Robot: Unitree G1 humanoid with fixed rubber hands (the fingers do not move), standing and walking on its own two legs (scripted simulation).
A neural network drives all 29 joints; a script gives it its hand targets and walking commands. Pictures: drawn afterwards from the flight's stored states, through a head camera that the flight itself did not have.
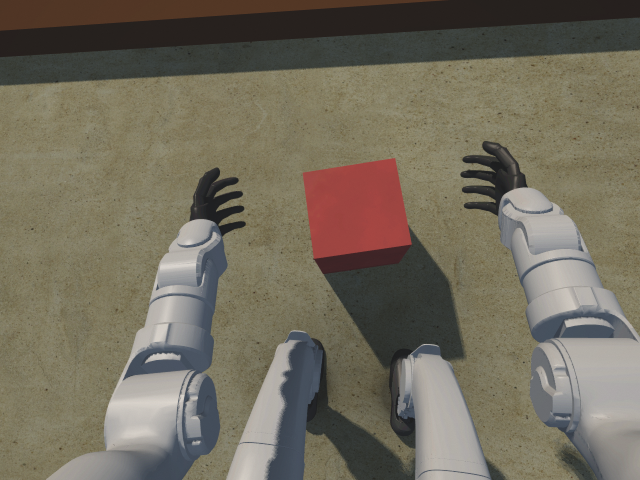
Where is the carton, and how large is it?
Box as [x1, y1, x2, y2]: [303, 158, 411, 273]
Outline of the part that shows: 394,158 303,173 313,255 315,261 323,273 396,263 400,260 411,244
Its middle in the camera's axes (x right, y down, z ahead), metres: +0.08 -0.04 +0.96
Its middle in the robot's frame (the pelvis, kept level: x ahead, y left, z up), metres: +0.53 +0.04 -0.54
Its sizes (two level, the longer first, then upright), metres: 0.210 0.200 0.250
